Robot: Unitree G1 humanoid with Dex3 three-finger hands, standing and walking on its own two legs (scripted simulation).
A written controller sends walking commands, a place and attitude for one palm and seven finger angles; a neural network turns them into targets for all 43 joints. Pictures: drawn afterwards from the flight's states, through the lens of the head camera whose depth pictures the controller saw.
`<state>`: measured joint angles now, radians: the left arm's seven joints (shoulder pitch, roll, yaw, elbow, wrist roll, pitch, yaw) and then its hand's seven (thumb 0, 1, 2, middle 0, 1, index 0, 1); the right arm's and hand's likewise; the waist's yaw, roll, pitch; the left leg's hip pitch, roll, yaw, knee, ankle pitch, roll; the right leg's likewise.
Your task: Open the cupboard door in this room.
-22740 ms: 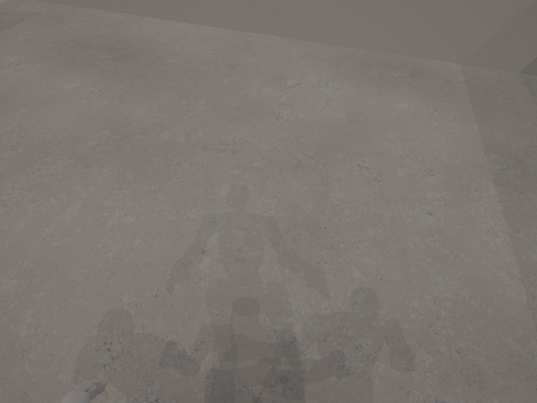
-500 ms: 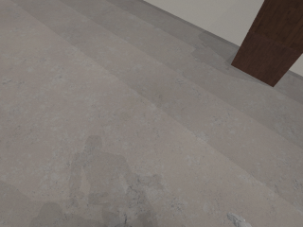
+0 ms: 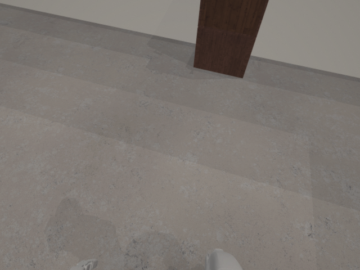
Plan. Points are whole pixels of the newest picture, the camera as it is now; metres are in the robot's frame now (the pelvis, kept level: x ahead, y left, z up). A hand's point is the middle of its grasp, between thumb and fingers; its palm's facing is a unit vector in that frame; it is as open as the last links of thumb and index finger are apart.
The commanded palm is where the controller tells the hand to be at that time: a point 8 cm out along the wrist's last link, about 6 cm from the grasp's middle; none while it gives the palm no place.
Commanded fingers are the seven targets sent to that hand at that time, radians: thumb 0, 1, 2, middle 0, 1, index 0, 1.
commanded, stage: turn or walk to find it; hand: left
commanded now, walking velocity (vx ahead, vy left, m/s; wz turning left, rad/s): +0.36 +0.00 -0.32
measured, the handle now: out of the picture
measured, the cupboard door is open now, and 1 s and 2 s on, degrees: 0 0 0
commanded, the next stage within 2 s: stand and wait in 1.28 s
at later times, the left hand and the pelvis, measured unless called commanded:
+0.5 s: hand (141, 239) +0.22 +0.10 -0.15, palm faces -0.04 -0.96 -0.29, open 7.3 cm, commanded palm none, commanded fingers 0.00 0.90 0.90 -0.20 -0.30 -0.20 -0.30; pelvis +0.20 -0.10 +0.00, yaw -7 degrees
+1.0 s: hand (157, 155) +0.49 +0.07 -0.18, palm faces -0.10 -0.98 -0.18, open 7.4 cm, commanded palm none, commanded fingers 0.00 0.90 0.90 -0.20 -0.30 -0.20 -0.30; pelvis +0.45 -0.10 +0.00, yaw -10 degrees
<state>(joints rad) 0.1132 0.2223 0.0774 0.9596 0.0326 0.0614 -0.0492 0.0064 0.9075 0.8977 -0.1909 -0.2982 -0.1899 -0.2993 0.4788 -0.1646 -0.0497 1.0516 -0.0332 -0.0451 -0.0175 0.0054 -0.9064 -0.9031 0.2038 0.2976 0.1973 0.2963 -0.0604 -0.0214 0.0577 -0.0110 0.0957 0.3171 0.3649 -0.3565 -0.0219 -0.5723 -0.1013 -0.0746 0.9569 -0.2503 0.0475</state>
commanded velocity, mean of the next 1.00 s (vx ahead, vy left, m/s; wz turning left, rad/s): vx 0.38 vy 0.00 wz -0.09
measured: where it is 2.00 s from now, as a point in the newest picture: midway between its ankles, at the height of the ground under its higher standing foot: (206, 177)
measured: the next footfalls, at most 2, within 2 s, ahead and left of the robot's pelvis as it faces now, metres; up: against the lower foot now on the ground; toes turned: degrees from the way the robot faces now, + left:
right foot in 0.12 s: +0.17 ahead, -0.14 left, +0.00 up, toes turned -12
left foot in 0.76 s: +0.48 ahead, -0.02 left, +0.00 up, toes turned +0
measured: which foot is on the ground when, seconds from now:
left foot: down 0.00-0.14, up 0.16-0.74, down 0.76-1.00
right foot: up 0.00-0.10, down 0.12-0.78, up 0.80-1.00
